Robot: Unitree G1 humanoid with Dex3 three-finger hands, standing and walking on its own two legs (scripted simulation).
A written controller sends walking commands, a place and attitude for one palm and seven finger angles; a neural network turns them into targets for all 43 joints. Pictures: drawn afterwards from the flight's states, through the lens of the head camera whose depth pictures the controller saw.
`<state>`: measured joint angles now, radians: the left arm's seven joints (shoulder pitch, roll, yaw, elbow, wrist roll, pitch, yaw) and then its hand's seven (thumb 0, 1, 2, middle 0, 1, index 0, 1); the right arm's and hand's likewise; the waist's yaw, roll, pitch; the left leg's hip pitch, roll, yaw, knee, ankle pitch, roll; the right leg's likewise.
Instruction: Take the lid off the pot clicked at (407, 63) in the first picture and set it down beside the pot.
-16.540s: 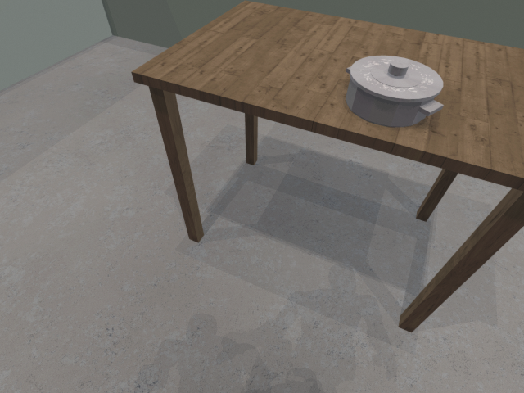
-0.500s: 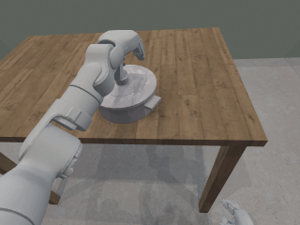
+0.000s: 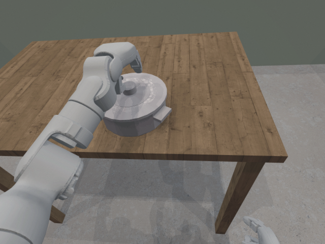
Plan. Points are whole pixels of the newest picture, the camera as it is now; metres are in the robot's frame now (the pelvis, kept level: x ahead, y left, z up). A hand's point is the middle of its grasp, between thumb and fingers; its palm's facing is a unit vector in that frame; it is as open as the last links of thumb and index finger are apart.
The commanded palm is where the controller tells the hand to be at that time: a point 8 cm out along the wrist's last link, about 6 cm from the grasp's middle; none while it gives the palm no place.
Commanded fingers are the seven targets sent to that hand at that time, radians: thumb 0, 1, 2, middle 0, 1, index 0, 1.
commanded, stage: move the open hand above the knob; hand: left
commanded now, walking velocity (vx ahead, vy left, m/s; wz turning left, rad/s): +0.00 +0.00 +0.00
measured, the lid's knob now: (129, 88) +0.48 +0.10 +0.15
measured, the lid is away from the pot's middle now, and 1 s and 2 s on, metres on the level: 0.00 0.00 0.00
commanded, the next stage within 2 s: lower the open fingers around the knob in 0.48 s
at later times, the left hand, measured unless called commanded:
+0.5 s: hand (118, 64) +0.47 +0.11 +0.24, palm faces -0.16 -0.06 -0.98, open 9.8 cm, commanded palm +0.43 +0.11 +0.28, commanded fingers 0.00 -0.37 1.70 -0.89 -0.08 -0.89 -0.08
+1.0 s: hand (120, 87) +0.45 +0.11 +0.18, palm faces -0.28 -0.05 -0.96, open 9.9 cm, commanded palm +0.43 +0.12 +0.25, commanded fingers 0.00 -0.37 1.70 -0.89 -0.08 -0.89 -0.08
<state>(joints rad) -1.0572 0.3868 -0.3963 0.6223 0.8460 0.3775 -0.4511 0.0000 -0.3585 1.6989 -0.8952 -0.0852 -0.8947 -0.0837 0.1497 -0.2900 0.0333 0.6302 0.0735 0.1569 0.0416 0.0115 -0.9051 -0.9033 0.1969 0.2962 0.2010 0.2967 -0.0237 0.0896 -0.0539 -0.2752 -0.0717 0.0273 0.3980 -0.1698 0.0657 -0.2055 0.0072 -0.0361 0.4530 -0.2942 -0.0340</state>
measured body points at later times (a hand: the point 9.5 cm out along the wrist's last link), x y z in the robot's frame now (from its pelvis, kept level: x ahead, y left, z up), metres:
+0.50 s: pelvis +0.00 +0.01 +0.00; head +0.02 -0.02 +0.45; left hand +0.47 +0.11 +0.29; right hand +0.15 -0.23 -0.12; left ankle +0.02 +0.08 -0.74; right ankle -0.04 -0.09 -0.74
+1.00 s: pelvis +0.00 +0.03 +0.00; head +0.02 -0.01 +0.45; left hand +0.46 +0.11 +0.23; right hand +0.15 -0.22 -0.12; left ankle +0.02 +0.08 -0.74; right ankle -0.04 -0.09 -0.74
